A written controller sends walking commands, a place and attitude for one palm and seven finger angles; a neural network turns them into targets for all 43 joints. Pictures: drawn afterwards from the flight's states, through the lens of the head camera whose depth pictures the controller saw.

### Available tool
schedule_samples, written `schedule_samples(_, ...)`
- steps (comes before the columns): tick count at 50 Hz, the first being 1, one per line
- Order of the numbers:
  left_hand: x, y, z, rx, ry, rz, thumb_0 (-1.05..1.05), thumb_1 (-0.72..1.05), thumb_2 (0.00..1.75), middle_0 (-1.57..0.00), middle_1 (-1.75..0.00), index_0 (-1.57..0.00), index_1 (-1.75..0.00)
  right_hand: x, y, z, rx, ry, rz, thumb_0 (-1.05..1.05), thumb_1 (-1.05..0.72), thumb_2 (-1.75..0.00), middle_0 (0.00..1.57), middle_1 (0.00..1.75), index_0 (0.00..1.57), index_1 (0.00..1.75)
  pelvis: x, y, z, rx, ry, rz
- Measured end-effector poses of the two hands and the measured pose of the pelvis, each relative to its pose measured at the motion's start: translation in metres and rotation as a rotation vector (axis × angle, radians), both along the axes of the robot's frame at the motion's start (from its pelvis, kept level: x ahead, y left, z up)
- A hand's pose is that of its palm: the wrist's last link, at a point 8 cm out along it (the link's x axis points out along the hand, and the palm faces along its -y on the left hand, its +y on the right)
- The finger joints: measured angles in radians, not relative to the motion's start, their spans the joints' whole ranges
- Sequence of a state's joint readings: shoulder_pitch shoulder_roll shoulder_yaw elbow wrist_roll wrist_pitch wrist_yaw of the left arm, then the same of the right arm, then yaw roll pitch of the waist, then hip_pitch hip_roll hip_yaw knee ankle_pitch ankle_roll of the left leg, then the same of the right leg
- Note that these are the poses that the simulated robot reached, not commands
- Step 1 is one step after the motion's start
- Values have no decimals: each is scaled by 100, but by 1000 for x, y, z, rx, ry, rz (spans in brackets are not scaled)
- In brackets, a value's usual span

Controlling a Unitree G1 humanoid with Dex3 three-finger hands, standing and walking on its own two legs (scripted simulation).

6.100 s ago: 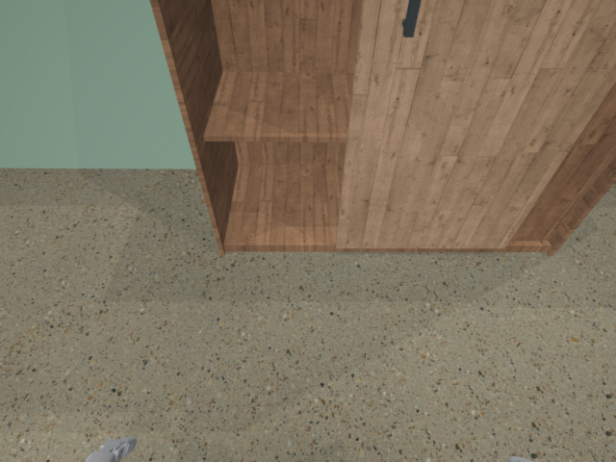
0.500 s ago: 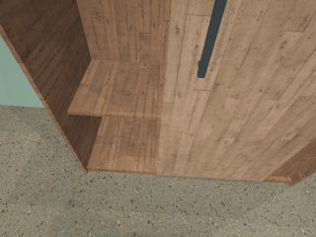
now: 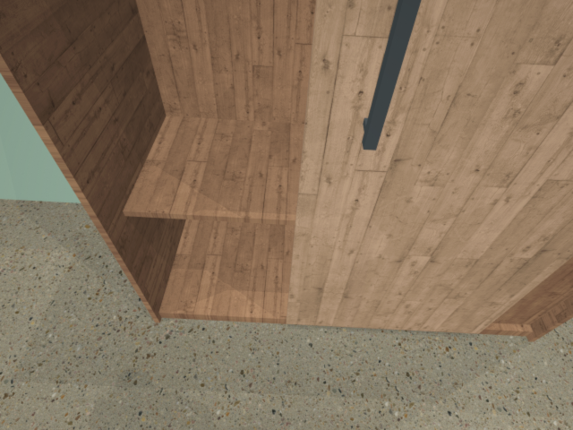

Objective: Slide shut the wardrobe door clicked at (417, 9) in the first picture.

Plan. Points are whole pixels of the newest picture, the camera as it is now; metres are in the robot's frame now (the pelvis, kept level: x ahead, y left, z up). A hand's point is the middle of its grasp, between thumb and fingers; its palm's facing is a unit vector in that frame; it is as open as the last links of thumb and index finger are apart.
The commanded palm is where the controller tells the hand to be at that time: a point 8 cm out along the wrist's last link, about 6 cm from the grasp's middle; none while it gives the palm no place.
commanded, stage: look again from close up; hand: right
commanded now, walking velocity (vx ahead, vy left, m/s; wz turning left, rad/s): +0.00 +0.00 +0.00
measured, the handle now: (385, 69) +0.53 -0.09 +0.24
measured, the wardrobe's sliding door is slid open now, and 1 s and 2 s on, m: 0.46 0.46 0.46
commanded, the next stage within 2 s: shuffle to correct the standing spot in 0.72 s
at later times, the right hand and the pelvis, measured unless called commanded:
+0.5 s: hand out of the picture +0.00 -0.15 -0.17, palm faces +0.02 +0.98 -0.20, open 7.3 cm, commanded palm none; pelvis +0.01 +0.02 +0.00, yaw +0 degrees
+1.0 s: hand out of the picture -0.01 -0.14 -0.18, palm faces +0.08 +0.98 -0.17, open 7.4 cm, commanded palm none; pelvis +0.02 +0.03 -0.01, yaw -2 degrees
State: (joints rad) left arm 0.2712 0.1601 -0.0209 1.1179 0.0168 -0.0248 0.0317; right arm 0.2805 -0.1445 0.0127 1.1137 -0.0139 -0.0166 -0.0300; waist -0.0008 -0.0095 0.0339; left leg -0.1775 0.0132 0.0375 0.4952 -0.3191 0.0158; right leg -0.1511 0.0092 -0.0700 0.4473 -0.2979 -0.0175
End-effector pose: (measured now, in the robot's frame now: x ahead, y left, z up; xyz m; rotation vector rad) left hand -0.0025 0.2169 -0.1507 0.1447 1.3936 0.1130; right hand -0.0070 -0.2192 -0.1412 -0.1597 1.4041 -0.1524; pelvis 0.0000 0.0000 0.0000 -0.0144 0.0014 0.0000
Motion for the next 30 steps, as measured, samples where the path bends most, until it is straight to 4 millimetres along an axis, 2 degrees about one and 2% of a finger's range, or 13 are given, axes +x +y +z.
schedule_samples(12,7,12,0,5,5,-3,0,91,90,-20,-30,-20,-29,2,13,0,3,2,-9,1,-92,-90,20,30,20,30,6,12,0,0,0,-5)
schedule_samples(30,4,21,0,-5,29,-1,0,91,90,-20,-30,-20,-29,7,24,1,-4,-9,-17,1,-92,-90,20,30,20,30,10,26,1,-1,2,-10)
